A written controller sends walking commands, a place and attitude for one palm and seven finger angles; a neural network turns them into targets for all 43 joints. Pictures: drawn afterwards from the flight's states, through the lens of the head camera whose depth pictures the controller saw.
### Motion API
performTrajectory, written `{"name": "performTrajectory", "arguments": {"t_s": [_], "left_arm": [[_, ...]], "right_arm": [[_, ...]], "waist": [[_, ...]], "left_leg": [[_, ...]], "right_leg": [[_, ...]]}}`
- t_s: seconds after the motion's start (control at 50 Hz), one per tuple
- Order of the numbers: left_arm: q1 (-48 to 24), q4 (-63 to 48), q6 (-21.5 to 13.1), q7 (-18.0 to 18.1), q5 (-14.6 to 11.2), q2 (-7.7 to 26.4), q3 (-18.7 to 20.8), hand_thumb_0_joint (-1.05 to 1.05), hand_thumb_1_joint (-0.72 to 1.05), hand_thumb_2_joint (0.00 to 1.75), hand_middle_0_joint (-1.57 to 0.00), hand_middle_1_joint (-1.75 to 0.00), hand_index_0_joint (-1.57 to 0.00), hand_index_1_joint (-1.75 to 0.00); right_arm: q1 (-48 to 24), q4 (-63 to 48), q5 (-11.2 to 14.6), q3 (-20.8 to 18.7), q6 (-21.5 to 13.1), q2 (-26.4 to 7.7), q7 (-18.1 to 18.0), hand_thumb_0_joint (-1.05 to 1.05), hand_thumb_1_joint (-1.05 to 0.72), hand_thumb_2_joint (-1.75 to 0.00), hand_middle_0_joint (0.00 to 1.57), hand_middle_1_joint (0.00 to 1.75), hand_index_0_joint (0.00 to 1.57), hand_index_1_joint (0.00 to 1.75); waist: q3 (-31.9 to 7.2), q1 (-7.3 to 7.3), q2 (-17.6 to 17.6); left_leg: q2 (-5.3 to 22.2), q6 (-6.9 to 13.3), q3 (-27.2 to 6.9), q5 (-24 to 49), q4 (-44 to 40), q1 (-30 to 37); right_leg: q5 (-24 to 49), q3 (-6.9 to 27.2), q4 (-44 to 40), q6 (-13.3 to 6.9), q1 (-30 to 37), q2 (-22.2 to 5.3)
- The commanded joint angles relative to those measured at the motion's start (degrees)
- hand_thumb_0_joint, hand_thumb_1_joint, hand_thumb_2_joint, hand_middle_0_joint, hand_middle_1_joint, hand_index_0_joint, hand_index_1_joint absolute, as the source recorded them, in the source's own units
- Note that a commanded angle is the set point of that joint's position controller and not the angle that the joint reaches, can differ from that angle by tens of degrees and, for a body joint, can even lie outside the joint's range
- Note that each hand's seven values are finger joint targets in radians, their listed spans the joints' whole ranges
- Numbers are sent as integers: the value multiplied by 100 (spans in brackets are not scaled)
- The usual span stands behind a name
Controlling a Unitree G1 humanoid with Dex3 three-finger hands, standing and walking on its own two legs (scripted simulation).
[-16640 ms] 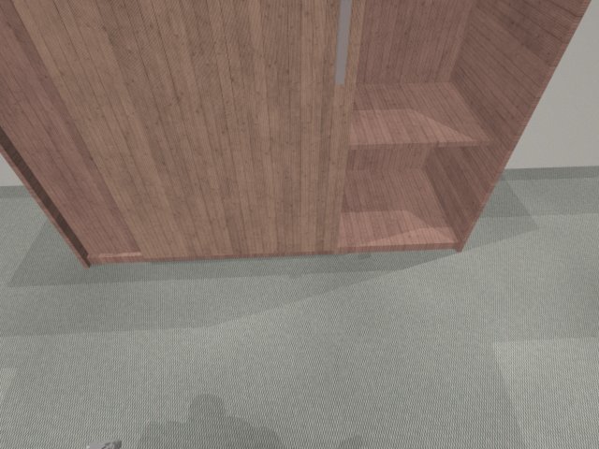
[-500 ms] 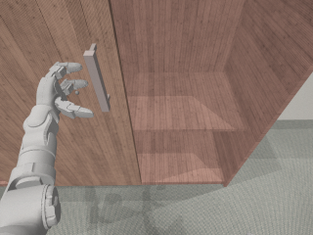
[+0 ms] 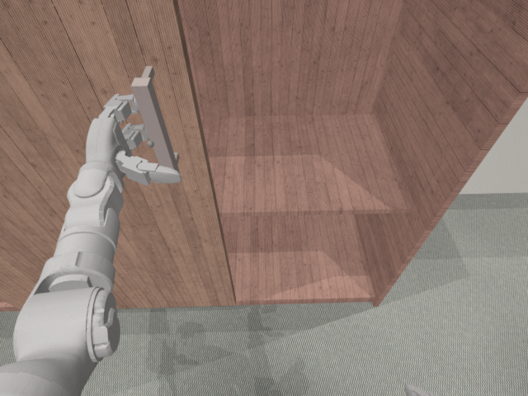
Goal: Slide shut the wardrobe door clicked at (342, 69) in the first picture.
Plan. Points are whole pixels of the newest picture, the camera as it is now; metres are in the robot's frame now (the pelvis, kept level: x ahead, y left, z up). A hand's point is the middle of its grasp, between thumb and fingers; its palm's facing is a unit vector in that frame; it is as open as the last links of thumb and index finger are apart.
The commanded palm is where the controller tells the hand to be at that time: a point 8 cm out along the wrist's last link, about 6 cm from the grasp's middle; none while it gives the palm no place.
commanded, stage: feel for the door with the fingertips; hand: left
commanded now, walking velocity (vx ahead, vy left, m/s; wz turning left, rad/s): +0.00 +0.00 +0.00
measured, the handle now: (161, 128) +0.50 +0.17 +0.14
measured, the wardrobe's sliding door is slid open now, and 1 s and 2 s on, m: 0.53 0.53 0.53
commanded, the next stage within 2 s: slide the fingers in behind the handle in 0.02 s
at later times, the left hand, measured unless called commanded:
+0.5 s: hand (154, 146) +0.45 +0.17 +0.14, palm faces +0.04 -1.00 +0.00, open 13.9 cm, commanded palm +0.42 +0.22 +0.15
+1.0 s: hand (162, 148) +0.45 +0.16 +0.15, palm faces +0.03 -1.00 +0.01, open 14.0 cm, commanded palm +0.42 +0.21 +0.15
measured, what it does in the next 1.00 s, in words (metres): stands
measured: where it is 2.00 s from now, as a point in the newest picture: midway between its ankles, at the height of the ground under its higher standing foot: outside the picture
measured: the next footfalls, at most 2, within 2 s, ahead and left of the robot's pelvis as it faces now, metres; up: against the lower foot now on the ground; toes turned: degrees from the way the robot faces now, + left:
none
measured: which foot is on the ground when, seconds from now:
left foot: down 0.00-1.00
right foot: down 0.00-1.00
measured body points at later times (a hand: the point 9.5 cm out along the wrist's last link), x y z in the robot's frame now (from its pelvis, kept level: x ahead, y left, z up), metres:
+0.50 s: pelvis +0.00 +0.00 +0.00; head +0.03 -0.01 +0.45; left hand +0.45 +0.23 +0.15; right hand +0.05 -0.26 -0.12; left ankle -0.01 +0.11 -0.73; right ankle +0.01 -0.11 -0.73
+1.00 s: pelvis +0.01 +0.01 +0.00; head +0.03 -0.01 +0.45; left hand +0.44 +0.21 +0.15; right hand +0.11 -0.25 -0.11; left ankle -0.01 +0.11 -0.73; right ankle +0.01 -0.11 -0.73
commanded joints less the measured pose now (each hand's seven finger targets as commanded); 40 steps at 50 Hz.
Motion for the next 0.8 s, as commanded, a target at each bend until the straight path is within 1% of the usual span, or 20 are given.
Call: {"name": "performTrajectory", "arguments": {"t_s": [0.0,0.04,0.1,0.14,0.18,0.2,0.22,0.26,0.28,0.34,0.38,0.4,0.48,0.5,0.54,0.6,0.64,0.7,0.74,0.78], "left_arm": [[-2905,-827,-471,-61,-9,1549,332,0,-50,30,-30,-120,-30,-120],[-2893,-762,-533,-78,24,1683,418,0,-50,30,-30,-120,-30,-120],[-3122,-838,-581,-147,-8,1580,323,0,-50,30,-30,-120,-30,-120],[-2986,-649,-546,-148,-11,1581,328,0,-50,30,-30,-120,-30,-120],[-2879,-716,-548,-154,-19,1644,405,0,-50,30,-30,-120,-30,-120],[-2941,-826,-549,-169,-35,1478,268,0,-50,30,-30,-120,-30,-120],[-2766,-785,-534,-159,-26,1571,366,0,-50,30,-30,-120,-30,-120],[-2839,-952,-538,-122,-12,1403,202,0,-50,30,-30,-120,-30,-120],[-2728,-913,-510,-110,-36,1365,226,0,-50,30,-30,-120,-30,-120],[-2490,-1027,-494,-49,-8,1499,317,0,-50,30,-30,-120,-30,-120],[-2456,-1195,-472,-39,-7,1341,190,0,-50,30,-30,-120,-30,-120],[-2539,-1254,-467,-27,-34,1215,102,0,-50,30,-30,-120,-30,-120],[-2489,-1557,-518,97,-68,1522,416,0,-50,30,-30,-120,-30,-120],[-2447,-1666,-531,110,-50,1477,370,0,-50,30,-30,-120,-30,-120],[-2482,-1743,-552,155,18,1477,316,0,-50,30,-30,-120,-30,-120],[-2359,-1718,-465,160,-7,1276,223,0,-50,30,-30,-120,-30,-120],[-2504,-1728,-419,157,-17,1152,104,0,-50,30,-30,-120,-30,-120],[-2164,-1806,-336,154,-61,1086,156,0,-50,30,-30,-120,-30,-120],[-2263,-1760,-298,155,-66,908,12,0,-50,30,-30,-120,-30,-120],[-2201,-2002,-286,165,-66,896,6,0,-50,30,-30,-120,-30,-120]], "right_arm": [[296,-510,-13,-313,-209,-849,-63,0,-90,-90,20,30,20,30],[366,-516,-30,-340,-179,-885,-61,0,-90,-90,20,30,20,30],[445,-511,-17,-364,-181,-871,-43,0,-90,-90,20,30,20,30],[500,-467,-18,-378,-144,-899,-44,0,-90,-90,20,30,20,30],[527,-489,-15,-395,-139,-913,-28,0,-90,-90,20,30,20,30],[509,-508,-10,-394,-141,-895,-20,0,-90,-90,20,30,20,30],[503,-509,-4,-403,-129,-896,-24,0,-90,-90,20,30,20,30],[502,-520,-6,-406,-113,-895,-5,0,-90,-90,20,30,20,30],[499,-531,-13,-414,-123,-899,0,0,-90,-90,20,30,20,30],[471,-556,-5,-424,-102,-926,2,0,-90,-90,20,30,20,30],[389,-597,9,-409,-112,-879,14,0,-90,-90,20,30,20,30],[383,-606,9,-397,-121,-875,16,0,-90,-90,20,30,20,30],[305,-646,-13,-401,-147,-880,-3,0,-90,-90,20,30,20,30],[243,-675,-5,-395,-154,-857,-10,0,-90,-90,20,30,20,30],[241,-643,-16,-392,-144,-851,-10,0,-90,-90,20,30,20,30],[182,-659,2,-380,-164,-818,-6,0,-90,-90,20,30,20,30],[190,-634,-5,-386,-154,-826,-14,0,-90,-90,20,30,20,30],[147,-681,-2,-389,-169,-803,0,0,-90,-90,20,30,20,30],[157,-653,-4,-385,-152,-785,12,0,-90,-90,20,30,20,30],[118,-686,1,-408,-151,-776,28,0,-90,-90,20,30,20,30]], "waist": [[-1648,-122,-238],[-1761,-115,-266],[-1843,-188,-87],[-1770,-198,-163],[-1833,-152,-138],[-1843,-203,-68],[-1798,-124,-10],[-1813,-191,35],[-1819,-163,-74],[-1796,-98,-167],[-1752,-95,102],[-1678,-146,-27],[-1894,-33,-176],[-1876,-34,-10],[-1866,-51,-37],[-1770,-53,109],[-1755,-115,-95],[-1926,0,-15],[-1754,-50,-155],[-1920,-20,-48]], "left_leg": [[-35,93,-175,1115,-290,342],[-38,100,-159,1163,-253,266],[-45,98,-163,1182,-233,360],[-26,105,-153,1205,-208,276],[-31,98,-172,1193,-219,299],[-30,104,-160,1216,-225,375],[-27,93,-165,1192,-229,323],[-15,88,-195,1195,-240,415],[-15,98,-179,1139,-242,398],[6,100,-201,1202,-270,352],[-1,91,-159,1148,-278,433],[13,90,-197,1115,-304,448],[14,101,-187,1114,-331,457],[17,95,-157,1188,-324,506],[24,94,-165,1301,-297,543],[22,76,-155,1411,-300,647],[33,80,-183,1455,-287,655],[25,56,-175,1725,-278,766],[26,59,-187,1748,-258,715],[23,54,-174,1929,-244,861]], "right_leg": [[1417,288,-242,-14,684,26],[1472,300,-208,-7,757,23],[1492,302,-211,5,658,39],[1504,278,-212,-2,641,38],[1471,271,-200,-2,632,50],[1487,271,-211,4,587,53],[1434,259,-204,-15,594,53],[1368,232,-209,-15,507,65],[1330,241,-230,-7,521,72],[1356,215,-216,-34,627,68],[1333,240,-237,-28,564,66],[1269,206,-251,-28,500,76],[1314,253,-248,-22,769,73],[1397,263,-232,-24,762,70],[1471,249,-214,-33,767,67],[1596,238,-221,-43,706,68],[1608,205,-226,-37,677,71],[1859,205,-175,-50,811,69],[1870,177,-197,-48,750,69],[2016,193,-173,-43,796,72]]}}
